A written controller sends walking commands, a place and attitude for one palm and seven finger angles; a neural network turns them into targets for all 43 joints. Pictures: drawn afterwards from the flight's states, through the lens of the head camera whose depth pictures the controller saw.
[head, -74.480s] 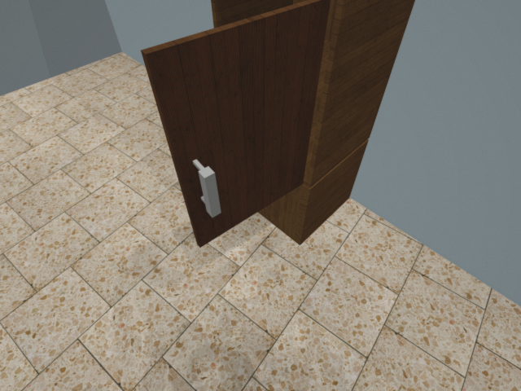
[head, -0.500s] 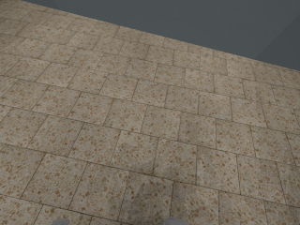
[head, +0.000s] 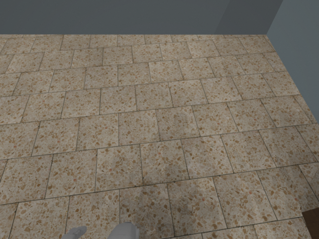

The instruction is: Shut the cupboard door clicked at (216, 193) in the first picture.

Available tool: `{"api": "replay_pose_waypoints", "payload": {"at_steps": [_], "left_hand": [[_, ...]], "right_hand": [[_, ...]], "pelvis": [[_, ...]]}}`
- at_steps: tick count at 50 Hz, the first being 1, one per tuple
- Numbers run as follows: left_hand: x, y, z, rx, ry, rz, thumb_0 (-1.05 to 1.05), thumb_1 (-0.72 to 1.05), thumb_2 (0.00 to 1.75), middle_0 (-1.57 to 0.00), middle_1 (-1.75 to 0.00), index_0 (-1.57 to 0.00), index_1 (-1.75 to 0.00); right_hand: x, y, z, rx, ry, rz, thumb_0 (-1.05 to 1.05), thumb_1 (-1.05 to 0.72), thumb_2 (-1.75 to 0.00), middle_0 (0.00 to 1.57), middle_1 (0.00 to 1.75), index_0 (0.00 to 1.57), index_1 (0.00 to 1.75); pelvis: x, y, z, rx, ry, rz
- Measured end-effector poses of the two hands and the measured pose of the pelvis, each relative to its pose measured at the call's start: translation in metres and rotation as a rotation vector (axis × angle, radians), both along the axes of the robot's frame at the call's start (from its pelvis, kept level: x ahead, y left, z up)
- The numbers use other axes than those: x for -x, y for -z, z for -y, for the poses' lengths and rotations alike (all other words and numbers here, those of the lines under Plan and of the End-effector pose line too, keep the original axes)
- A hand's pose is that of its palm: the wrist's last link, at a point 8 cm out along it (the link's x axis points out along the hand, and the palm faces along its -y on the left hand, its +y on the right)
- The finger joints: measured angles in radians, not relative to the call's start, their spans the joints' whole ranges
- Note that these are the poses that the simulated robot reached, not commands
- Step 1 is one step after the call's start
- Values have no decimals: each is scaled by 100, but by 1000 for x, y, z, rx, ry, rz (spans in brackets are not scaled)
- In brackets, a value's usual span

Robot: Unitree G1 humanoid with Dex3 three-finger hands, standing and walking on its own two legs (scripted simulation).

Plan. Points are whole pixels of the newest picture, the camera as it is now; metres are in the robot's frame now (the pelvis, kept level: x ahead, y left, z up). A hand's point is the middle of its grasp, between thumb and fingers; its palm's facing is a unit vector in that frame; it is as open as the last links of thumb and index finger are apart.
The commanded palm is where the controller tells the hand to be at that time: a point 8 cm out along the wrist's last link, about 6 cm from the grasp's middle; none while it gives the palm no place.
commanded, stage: turn to face it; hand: left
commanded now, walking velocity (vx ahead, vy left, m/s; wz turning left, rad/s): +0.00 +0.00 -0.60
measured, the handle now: out of the picture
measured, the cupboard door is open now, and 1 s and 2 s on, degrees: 10 10 10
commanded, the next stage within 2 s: none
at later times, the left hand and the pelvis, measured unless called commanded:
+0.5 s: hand (104, 215) +0.19 +0.18 -0.16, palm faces -0.29 -0.92 -0.25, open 7.4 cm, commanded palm none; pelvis +0.01 +0.00 -0.01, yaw -18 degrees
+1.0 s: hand (119, 206) +0.22 +0.14 -0.17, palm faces -0.51 -0.84 -0.20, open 7.4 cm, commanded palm none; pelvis +0.04 +0.01 +0.00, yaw -35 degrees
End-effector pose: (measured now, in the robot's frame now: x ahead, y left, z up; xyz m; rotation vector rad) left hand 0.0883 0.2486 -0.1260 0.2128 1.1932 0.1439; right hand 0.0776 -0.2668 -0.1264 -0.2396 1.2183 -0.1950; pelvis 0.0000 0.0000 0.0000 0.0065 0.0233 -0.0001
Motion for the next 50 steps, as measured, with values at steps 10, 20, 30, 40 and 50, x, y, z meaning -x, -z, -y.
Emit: {"api": "replay_pose_waypoints", "payload": {"at_steps": [10,20,30,40,50], "left_hand": [[-14,28,-28,43,52,-68,1,91,90,-20,-30,-20,-30],[-75,5,-10,26,204,-17,1,91,90,-20,-30,-20,-30],[-118,-6,53,-30,374,79,0,91,90,-20,-30,-20,-30],[-114,4,67,6,449,-15,0,90,90,-20,-30,-21,-30],[-153,19,63,31,539,-57,1,91,90,-20,-30,-20,-30]], "right_hand": [[-8,-14,-31,48,36,91,0,-90,-90,20,30,20,30],[54,-11,-33,2,196,11,0,-90,-90,20,30,20,30],[115,21,11,-23,388,-68,1,-90,-90,20,30,20,30],[93,-7,17,14,451,48,1,-90,-90,20,30,20,30],[102,-19,-18,52,522,69,0,-90,-90,20,30,20,30]], "pelvis": [[-12,8,-27,22,125,-6],[-14,-3,-22,46,251,5],[-12,10,9,16,365,11],[-22,0,7,0,477,-1],[-38,1,-8,35,609,-3]]}}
